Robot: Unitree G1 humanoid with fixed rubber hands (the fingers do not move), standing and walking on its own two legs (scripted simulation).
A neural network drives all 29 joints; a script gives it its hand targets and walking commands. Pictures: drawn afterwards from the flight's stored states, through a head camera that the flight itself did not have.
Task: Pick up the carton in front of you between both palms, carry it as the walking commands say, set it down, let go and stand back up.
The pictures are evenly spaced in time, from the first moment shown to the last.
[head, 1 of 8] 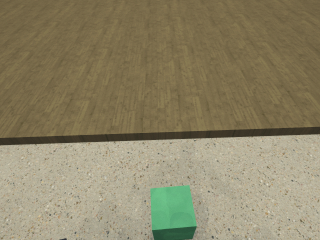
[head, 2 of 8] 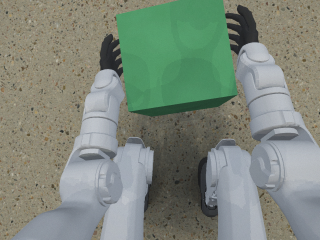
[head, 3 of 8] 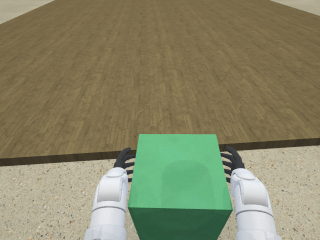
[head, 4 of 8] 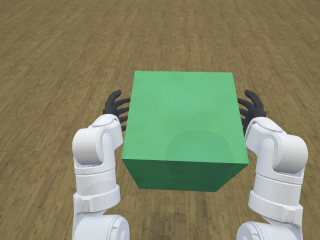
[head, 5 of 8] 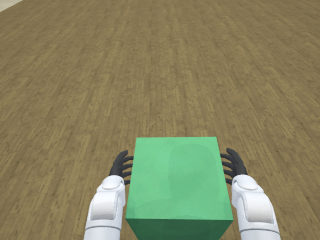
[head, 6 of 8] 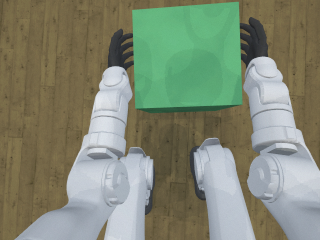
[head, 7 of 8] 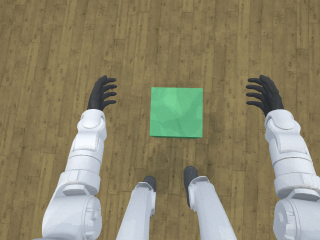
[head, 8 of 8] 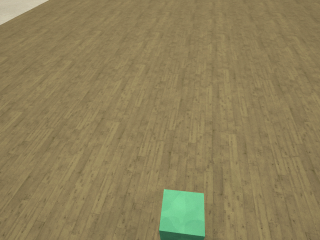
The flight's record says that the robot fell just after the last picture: no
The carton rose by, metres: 0.84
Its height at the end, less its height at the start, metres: +0.09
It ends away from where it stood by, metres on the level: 2.26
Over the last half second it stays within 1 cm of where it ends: yes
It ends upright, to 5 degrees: yes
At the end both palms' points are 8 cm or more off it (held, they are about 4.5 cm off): yes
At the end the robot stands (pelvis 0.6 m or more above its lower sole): yes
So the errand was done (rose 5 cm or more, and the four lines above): yes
